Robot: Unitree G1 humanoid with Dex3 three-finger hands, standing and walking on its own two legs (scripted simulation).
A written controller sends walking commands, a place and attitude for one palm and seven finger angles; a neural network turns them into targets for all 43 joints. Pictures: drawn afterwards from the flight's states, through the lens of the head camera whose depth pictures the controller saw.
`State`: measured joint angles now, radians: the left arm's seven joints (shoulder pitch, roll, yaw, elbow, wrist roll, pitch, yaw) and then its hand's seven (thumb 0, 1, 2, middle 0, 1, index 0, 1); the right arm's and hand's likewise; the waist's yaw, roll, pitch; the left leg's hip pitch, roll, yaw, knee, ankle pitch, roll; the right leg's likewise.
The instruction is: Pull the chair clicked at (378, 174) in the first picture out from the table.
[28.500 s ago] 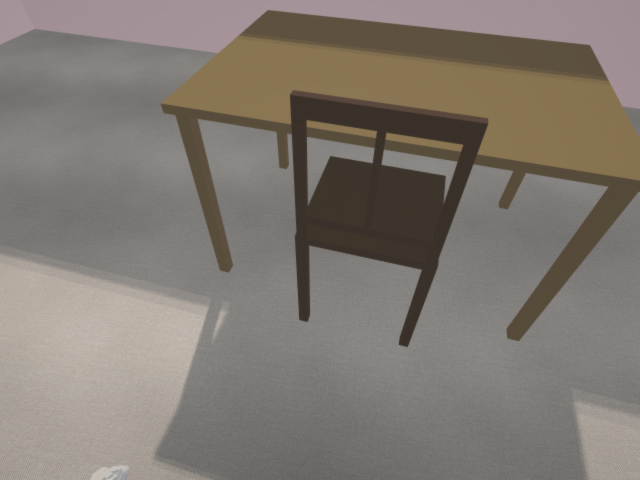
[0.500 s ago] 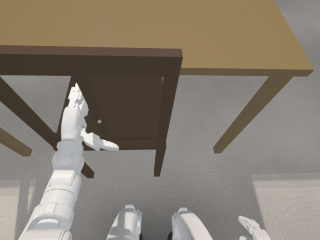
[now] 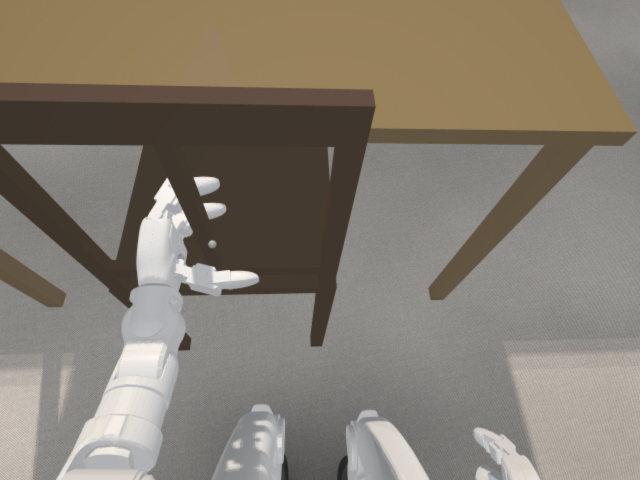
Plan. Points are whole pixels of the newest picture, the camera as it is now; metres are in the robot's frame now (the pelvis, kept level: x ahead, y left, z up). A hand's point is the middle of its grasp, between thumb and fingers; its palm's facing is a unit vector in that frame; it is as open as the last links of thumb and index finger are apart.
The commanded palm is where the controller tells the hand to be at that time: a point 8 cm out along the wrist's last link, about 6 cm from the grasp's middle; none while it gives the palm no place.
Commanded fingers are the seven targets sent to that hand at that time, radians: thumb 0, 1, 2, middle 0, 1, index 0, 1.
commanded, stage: hook a spindle and tug to test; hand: left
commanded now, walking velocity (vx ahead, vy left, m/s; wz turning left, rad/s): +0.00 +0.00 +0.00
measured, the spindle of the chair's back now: (197, 216) +0.43 +0.16 +0.02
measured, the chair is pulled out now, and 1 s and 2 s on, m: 0.00 0.03 0.15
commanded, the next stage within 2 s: step backward, pulling the chair out in 0.98 s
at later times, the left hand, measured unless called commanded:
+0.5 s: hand (213, 236) +0.40 +0.14 +0.03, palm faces +0.04 -1.00 +0.00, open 5.1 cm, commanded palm +0.36 +0.18 +0.02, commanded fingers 0.00 0.90 0.90 -0.50 -1.45 -0.50 -1.45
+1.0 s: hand (212, 259) +0.37 +0.13 +0.03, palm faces +0.02 -1.00 +0.00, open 5.2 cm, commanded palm +0.34 +0.18 +0.02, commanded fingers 0.00 0.90 0.90 -0.50 -1.45 -0.50 -1.45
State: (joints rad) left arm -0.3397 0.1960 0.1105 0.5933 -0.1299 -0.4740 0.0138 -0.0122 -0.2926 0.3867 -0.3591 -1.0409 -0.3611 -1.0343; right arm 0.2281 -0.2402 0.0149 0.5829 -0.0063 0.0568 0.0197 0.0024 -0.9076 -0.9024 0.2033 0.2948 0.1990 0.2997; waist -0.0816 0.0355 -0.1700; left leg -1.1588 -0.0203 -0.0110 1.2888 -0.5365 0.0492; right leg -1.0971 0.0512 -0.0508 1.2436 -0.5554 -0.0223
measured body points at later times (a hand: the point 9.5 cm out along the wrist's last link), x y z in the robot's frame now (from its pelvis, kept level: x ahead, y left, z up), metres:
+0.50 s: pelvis +0.01 +0.00 +0.00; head +0.13 +0.01 +0.44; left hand +0.39 +0.19 +0.03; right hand +0.13 -0.26 -0.11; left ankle +0.03 +0.09 -0.62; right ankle +0.02 -0.11 -0.62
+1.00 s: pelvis +0.03 +0.00 +0.01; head +0.15 +0.01 +0.44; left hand +0.36 +0.19 +0.03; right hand +0.17 -0.25 -0.10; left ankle +0.03 +0.09 -0.62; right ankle +0.02 -0.11 -0.62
